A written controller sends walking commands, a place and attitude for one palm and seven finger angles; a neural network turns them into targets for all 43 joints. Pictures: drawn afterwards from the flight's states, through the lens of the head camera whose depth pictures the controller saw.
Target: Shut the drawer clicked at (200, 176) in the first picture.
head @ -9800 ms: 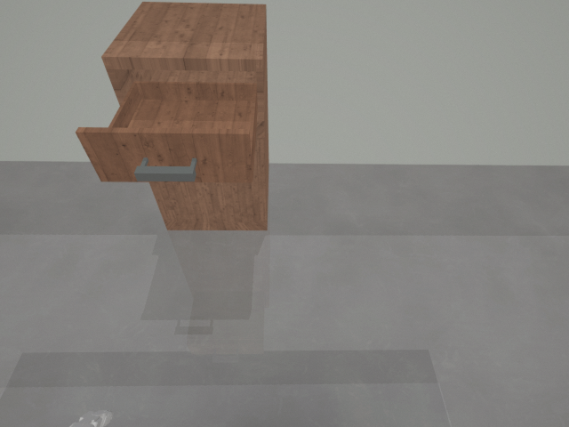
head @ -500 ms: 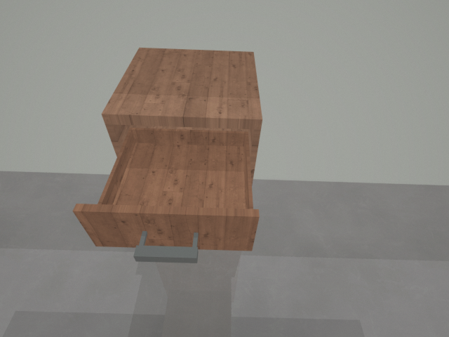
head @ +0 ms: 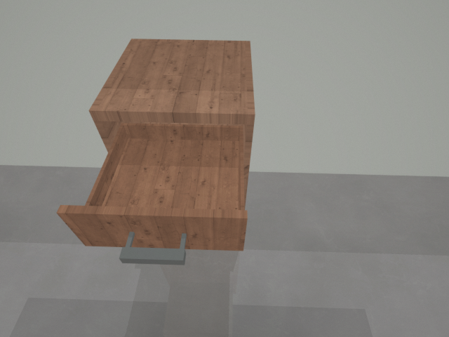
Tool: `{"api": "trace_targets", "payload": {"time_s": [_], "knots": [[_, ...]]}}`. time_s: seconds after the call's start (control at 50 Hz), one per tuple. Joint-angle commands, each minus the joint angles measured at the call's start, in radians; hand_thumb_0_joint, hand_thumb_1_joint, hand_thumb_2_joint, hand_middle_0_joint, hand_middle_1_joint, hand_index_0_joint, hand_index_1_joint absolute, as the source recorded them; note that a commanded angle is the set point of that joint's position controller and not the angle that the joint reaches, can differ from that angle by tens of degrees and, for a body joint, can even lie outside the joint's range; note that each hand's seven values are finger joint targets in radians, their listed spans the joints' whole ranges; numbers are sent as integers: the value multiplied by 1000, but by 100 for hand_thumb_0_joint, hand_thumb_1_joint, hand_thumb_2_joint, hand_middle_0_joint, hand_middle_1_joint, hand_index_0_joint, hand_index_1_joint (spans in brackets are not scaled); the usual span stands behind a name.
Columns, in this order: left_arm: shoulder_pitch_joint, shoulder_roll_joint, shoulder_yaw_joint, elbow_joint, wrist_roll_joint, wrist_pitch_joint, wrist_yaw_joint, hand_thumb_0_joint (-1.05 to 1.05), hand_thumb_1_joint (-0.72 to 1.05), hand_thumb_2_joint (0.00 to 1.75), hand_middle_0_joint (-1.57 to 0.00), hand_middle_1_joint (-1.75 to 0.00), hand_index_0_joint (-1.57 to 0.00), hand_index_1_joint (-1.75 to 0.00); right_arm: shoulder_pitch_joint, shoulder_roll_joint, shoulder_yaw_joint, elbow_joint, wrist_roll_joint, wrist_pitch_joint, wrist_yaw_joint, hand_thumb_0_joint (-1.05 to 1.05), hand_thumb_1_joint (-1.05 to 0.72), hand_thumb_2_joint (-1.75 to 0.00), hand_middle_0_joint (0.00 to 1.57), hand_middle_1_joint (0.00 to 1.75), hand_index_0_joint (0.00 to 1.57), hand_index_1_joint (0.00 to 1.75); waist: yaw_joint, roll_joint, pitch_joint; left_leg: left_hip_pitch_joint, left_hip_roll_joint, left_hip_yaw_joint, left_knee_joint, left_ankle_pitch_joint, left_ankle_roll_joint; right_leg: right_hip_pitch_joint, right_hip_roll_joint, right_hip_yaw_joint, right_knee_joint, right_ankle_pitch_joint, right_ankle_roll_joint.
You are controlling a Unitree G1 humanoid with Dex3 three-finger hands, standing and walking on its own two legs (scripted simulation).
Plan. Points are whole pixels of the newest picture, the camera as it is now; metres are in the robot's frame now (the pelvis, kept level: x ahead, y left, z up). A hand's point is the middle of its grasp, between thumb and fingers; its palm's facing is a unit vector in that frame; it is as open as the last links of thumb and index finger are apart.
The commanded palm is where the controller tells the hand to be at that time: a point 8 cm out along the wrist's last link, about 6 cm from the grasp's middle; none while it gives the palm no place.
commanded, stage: come to a stop and stand still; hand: left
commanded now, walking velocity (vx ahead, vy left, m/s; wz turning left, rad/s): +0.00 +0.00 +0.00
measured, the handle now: (155, 246) +0.32 +0.18 -0.10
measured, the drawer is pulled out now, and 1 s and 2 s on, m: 0.30 0.30 0.30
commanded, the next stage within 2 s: look again from close up in 1.18 s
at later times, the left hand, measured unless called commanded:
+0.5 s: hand out of the picture -0.03 +0.22 -0.17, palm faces -0.01 -0.97 -0.25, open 7.4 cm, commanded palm none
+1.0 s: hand out of the picture +0.01 +0.20 -0.17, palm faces -0.02 -0.98 -0.22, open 7.3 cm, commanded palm none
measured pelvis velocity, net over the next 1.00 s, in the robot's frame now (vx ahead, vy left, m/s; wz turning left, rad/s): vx -0.01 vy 0.02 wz -0.03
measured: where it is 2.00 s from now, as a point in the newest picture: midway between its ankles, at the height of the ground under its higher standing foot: outside the picture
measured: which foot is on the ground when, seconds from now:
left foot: down 0.00-1.00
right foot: down 0.00-1.00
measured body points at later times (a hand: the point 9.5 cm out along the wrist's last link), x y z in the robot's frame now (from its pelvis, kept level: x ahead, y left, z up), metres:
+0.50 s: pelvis -0.04 +0.03 +0.00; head -0.03 +0.02 +0.45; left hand -0.03 +0.27 -0.15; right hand -0.04 -0.19 -0.17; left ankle -0.03 +0.12 -0.74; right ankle -0.02 -0.09 -0.74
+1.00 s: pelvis -0.01 +0.02 +0.00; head -0.01 +0.01 +0.45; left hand +0.01 +0.25 -0.16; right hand -0.01 -0.20 -0.16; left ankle -0.03 +0.12 -0.74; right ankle -0.02 -0.09 -0.74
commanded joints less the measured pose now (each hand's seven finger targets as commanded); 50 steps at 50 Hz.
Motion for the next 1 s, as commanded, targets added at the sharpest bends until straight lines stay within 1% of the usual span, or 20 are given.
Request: {"api": "trace_targets", "payload": {"time_s": [0.0,0.02,0.04,0.06,0.08,0.1,0.12,0.14,0.16,0.18,0.2,0.24,0.26,0.38,0.5,0.62,0.72,0.78,0.9,0.98], "knots": [[146,160,38,-6,8,-27,31,0,90,90,-20,-30,-20,-30,-40,-119,-27,-111,7,-10,11,0,-90,-90,20,30,20,30,32,-72,32,-114,82,14,208,187,-2,14,-226,176,-63,928,61],[120,198,39,-62,11,-35,22,0,90,90,-20,-30,-20,-30,11,-59,-20,-150,4,5,18,0,-90,-90,20,30,20,30,-3,-153,-34,-191,26,-47,235,-118,18,57,-278,249,-82,774,11],[74,167,25,-76,13,-36,13,0,90,90,-20,-30,-20,-30,13,-57,-20,-145,2,10,19,0,-90,-90,20,30,20,30,-17,-70,-13,-162,29,-54,226,-136,15,-16,-275,239,-115,568,-54],[29,167,26,-94,17,-30,10,0,90,90,-20,-30,-20,-30,45,-50,-19,-142,1,10,24,0,-90,-90,20,30,20,30,-39,-73,-13,-130,32,-28,179,-113,12,-77,-243,195,-138,321,-79],[-13,181,27,-115,13,-25,4,0,90,90,-20,-30,-20,-30,93,-54,-20,-134,-5,9,30,0,-90,-90,20,30,20,30,-54,-33,-60,-46,13,-12,102,-27,9,-107,-220,189,-115,184,-79],[-31,178,26,-131,9,-22,2,0,90,90,-20,-30,-20,-30,112,-71,-20,-132,-8,4,32,0,-90,-90,20,30,20,30,-61,-41,-44,-31,17,-33,74,-3,15,-155,-182,168,-102,33,-54],[-40,164,25,-140,5,-15,-1,0,90,90,-20,-30,-20,-30,117,-97,-22,-135,-13,-2,33,0,-90,-90,20,30,20,30,-58,-19,-15,-58,52,-67,38,-11,32,-190,-143,146,-94,-89,-33],[-39,152,25,-145,5,-11,-4,0,90,90,-20,-30,-20,-30,105,-111,-22,-148,-19,-7,32,0,-90,-90,20,30,20,30,-43,6,23,-115,83,-98,-11,-33,47,-186,-109,129,-86,-123,-18],[-36,149,23,-146,8,0,-6,0,90,90,-20,-30,-20,-30,82,-119,-18,-159,-22,-6,34,0,-90,-90,20,30,20,30,-31,38,78,-187,94,-126,-63,-127,52,-186,-95,112,-80,-183,-15],[-25,146,21,-143,12,11,-10,0,90,90,-20,-30,-20,-30,60,-122,-18,-161,-25,-6,35,0,-90,-90,20,30,20,30,-18,120,123,-237,103,-159,-126,-207,60,-192,-73,89,-40,-181,-5],[-7,140,18,-141,14,16,-13,0,90,90,-20,-30,-20,-30,52,-135,-17,-170,-25,-6,35,0,-90,-90,20,30,20,30,-9,119,147,-290,118,-192,-171,-274,70,-164,-51,55,4,-144,4],[36,127,14,-130,17,18,-19,0,90,90,-20,-30,-20,-30,31,-152,-18,-183,-21,-7,35,0,-90,-90,20,30,20,30,16,61,145,-355,132,-206,-209,-331,84,-96,-44,31,42,-82,11],[53,124,13,-124,16,16,-21,0,90,90,-20,-30,-20,-30,26,-154,-17,-183,-19,-8,35,0,-90,-90,20,30,20,30,23,30,127,-344,121,-196,-198,-314,83,-82,-48,44,32,-71,11],[43,137,14,-121,11,7,-26,0,90,90,-20,-30,-20,-30,76,-141,-14,-153,-17,-16,32,0,-90,-90,20,30,20,30,4,-15,49,-216,91,-162,-161,-221,77,-123,-73,93,-26,-94,1],[56,128,7,-91,7,-4,-23,0,90,90,-20,-30,-20,-30,114,-119,-4,-110,-10,-26,28,0,-90,-90,20,30,20,30,-9,-37,16,-131,76,-117,-101,-56,68,-127,-99,123,-55,-2,-4],[73,117,1,-51,2,-7,-17,0,90,90,-20,-30,-20,-30,133,-98,6,-66,-6,-36,19,0,-90,-90,20,30,20,30,-13,-3,-13,-59,82,-85,-57,163,61,-95,-110,113,-37,156,-2],[71,110,-1,-28,2,-8,-14,0,90,90,-20,-30,-20,-30,129,-90,8,-40,-5,-35,13,0,-90,-90,20,30,20,30,-14,-14,-1,-34,85,-73,-43,221,55,-85,-116,118,-39,222,-4],[64,112,-1,-24,1,-7,-13,0,90,90,-20,-30,-20,-30,127,-86,8,-30,-5,-34,11,0,-90,-90,20,30,20,30,-15,6,11,-25,88,-69,-48,253,52,-82,-113,116,-39,248,-4],[55,109,-2,-17,3,-6,-12,0,90,90,-20,-30,-20,-30,112,-81,7,-17,-5,-29,11,0,-90,-90,20,30,20,30,-12,-20,52,-38,85,-67,-60,200,49,-90,-116,124,-64,229,-3],[45,114,-2,-21,1,-8,-14,0,90,90,-20,-30,-20,-30,111,-80,8,-9,-5,-29,13,0,-90,-90,20,30,20,30,-16,-22,29,-22,83,-64,-69,204,47,-71,-118,123,-71,248,-6]]}}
